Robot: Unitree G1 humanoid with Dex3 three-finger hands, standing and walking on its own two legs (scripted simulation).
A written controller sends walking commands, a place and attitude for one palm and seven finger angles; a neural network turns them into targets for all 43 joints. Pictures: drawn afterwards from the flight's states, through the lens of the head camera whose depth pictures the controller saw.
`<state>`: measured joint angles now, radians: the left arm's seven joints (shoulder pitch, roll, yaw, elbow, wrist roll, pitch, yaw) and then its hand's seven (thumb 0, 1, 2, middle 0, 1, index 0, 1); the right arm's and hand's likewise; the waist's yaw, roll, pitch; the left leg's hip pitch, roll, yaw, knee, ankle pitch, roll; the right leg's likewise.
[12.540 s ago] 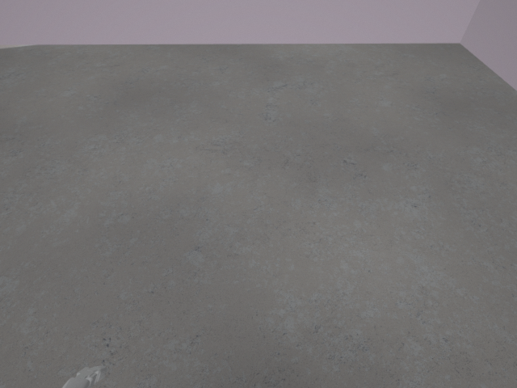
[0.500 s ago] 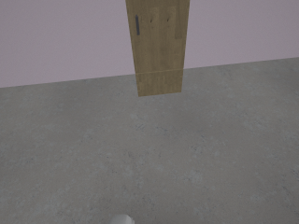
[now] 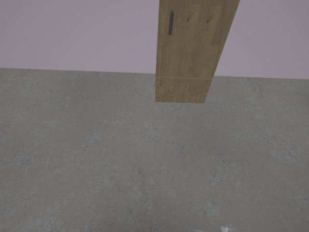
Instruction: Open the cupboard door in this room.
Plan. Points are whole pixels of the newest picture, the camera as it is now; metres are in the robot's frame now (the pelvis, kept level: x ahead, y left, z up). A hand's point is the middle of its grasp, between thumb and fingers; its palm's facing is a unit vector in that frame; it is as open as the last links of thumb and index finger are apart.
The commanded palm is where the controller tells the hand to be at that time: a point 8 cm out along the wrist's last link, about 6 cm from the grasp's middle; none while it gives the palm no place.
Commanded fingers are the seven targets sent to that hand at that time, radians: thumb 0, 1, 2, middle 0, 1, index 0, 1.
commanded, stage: stand and wait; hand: left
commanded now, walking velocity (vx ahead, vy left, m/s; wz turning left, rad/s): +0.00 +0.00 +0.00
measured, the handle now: (171, 22) +1.22 +0.01 -0.03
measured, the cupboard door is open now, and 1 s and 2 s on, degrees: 0 0 0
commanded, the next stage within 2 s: look at it before walking up in 0.80 s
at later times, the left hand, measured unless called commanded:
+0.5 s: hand out of the picture +0.07 +0.13 -0.17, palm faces +0.03 -0.98 -0.21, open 7.3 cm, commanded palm none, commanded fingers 0.00 0.90 0.90 -0.20 -0.30 -0.20 -0.30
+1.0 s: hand out of the picture +0.05 +0.10 -0.17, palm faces +0.05 -0.99 -0.15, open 7.4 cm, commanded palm none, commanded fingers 0.00 0.90 0.90 -0.20 -0.30 -0.20 -0.30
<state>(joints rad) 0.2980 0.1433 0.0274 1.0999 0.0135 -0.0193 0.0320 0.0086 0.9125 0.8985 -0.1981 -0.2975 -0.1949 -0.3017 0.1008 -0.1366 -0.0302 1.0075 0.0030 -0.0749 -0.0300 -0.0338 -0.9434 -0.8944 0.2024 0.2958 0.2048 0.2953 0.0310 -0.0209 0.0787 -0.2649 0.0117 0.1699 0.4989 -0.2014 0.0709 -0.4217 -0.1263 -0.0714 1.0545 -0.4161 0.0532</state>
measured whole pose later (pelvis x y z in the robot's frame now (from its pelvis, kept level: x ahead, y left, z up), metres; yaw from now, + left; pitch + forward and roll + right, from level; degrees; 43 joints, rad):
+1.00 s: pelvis +0.08 -0.05 +0.01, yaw +0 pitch -2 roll +0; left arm 0.33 0.09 -0.01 1.16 0.01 -0.02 0.04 0.01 0.91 0.90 -0.20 -0.30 -0.20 -0.30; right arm 0.29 -0.12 -0.01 1.17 -0.01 -0.01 -0.04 0.01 -0.92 -0.90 0.20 0.30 0.20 0.29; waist 0.00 0.01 0.02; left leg -0.10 0.06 0.14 0.39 -0.25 -0.02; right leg -0.14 -0.02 -0.13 0.42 -0.24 -0.03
